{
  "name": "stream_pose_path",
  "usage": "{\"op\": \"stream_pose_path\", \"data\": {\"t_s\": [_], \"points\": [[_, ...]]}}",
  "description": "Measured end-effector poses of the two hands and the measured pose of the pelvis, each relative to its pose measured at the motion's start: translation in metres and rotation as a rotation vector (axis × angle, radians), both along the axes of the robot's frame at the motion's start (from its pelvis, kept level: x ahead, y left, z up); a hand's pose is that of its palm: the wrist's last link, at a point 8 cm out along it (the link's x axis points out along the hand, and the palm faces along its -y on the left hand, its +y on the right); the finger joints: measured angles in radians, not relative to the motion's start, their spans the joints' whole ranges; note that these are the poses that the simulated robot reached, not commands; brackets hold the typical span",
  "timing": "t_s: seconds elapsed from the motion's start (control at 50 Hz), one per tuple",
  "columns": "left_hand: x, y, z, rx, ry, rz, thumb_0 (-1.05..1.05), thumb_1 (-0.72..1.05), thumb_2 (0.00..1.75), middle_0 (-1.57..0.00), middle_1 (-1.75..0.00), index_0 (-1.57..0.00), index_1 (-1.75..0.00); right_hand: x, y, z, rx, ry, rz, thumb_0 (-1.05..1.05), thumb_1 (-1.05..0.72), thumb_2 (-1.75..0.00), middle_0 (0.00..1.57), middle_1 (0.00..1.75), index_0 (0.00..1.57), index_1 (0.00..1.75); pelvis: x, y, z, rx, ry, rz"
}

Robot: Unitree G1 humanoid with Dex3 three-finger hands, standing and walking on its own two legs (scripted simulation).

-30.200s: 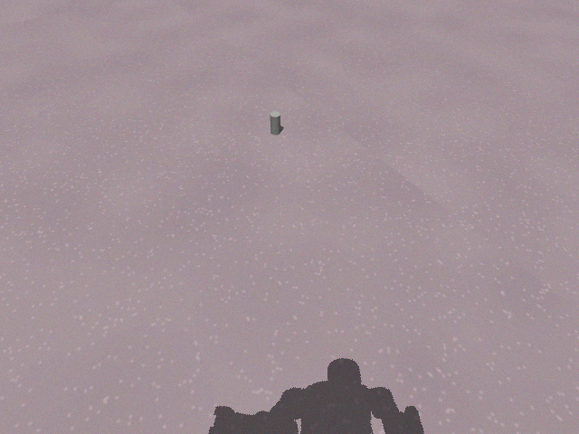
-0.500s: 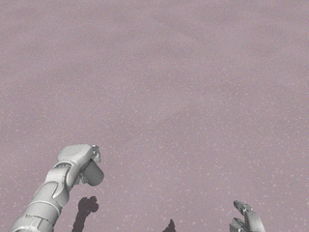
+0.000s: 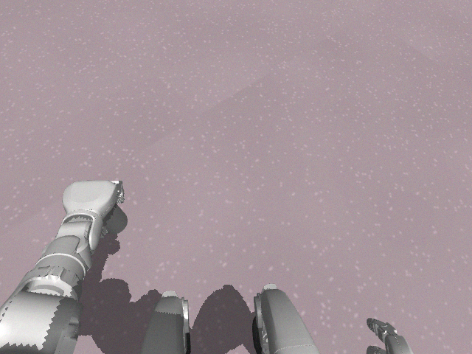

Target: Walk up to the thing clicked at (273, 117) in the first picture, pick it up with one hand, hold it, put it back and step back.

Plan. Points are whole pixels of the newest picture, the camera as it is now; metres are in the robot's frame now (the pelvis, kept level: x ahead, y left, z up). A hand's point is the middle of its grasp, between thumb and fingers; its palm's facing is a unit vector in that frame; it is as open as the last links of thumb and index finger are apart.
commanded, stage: crouch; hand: left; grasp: from above
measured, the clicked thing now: (106, 214) +0.40 +0.24 -0.14
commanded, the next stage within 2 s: lower in 1.40 s
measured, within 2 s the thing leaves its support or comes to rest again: neither
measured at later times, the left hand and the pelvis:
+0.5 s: hand (122, 231) +0.42 +0.25 -0.32, palm faces -0.44 +0.00 -0.90, open 8.5 cm; pelvis -0.03 +0.01 -0.18, yaw -2 degrees
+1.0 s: hand (128, 232) +0.44 +0.26 -0.41, palm faces -0.45 -0.02 -0.89, open 8.5 cm; pelvis -0.04 +0.00 -0.26, yaw -4 degrees
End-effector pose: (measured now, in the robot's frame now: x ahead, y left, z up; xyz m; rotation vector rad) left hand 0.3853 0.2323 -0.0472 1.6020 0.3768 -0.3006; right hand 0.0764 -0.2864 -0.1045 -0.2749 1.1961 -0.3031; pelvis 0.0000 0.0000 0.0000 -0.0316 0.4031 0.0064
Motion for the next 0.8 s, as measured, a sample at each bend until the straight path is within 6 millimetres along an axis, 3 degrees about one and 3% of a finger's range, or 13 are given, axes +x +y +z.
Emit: {"op": "stream_pose_path", "data": {"t_s": [0.14, 0.26, 0.38, 0.52, 0.66, 0.8], "points": [[0.020, 0.003, -0.069, -0.008, -0.016, 0.023, 0.03, 0.18, 0.56, -0.70, -0.89, -0.69, -0.76, -0.049, 0.012, -0.068, 0.005, 0.112, -0.050, 0.01, -0.92, -0.90, 0.21, 0.29, 0.21, 0.30, -0.012, 0.006, -0.063, -0.016, 0.110, -0.005], [0.027, 0.008, -0.125, -0.014, 0.021, 0.047, 0.02, 0.18, 0.56, -0.70, -0.89, -0.69, -0.76, -0.067, 0.027, -0.118, 0.038, 0.149, -0.060, 0.01, -0.91, -0.90, 0.21, 0.29, 0.21, 0.30, -0.021, 0.009, -0.107, -0.025, 0.168, -0.007], [0.031, 0.014, -0.177, -0.035, 0.051, 0.033, 0.03, 0.18, 0.55, -0.70, -0.89, -0.69, -0.75, -0.065, 0.032, -0.157, 0.054, 0.159, -0.021, 0.01, -0.91, -0.89, 0.21, 0.29, 0.21, 0.30, -0.026, 0.008, -0.146, -0.035, 0.213, -0.007], [0.040, 0.021, -0.226, -0.045, 0.024, 0.015, 0.02, 0.18, 0.55, -0.70, -0.89, -0.69, -0.75, -0.048, 0.022, -0.191, 0.031, 0.164, 0.054, 0.00, -0.91, -0.90, 0.21, 0.29, 0.21, 0.30, -0.026, 0.005, -0.186, -0.049, 0.249, -0.005], [0.049, 0.027, -0.255, -0.036, 0.006, 0.039, 0.02, 0.18, 0.56, -0.70, -0.89, -0.69, -0.75, -0.036, 0.010, -0.213, 0.009, 0.156, 0.097, 0.00, -0.92, -0.90, 0.21, 0.29, 0.21, 0.30, -0.028, 0.002, -0.213, -0.057, 0.252, -0.012], [0.055, 0.026, -0.277, -0.040, 0.026, 0.054, 0.02, 0.17, 0.56, -0.70, -0.89, -0.70, -0.75, -0.041, 0.007, -0.230, 0.012, 0.168, 0.097, 0.00, -0.92, -0.90, 0.21, 0.29, 0.21, 0.30, -0.031, 0.002, -0.232, -0.060, 0.247, -0.019]]}}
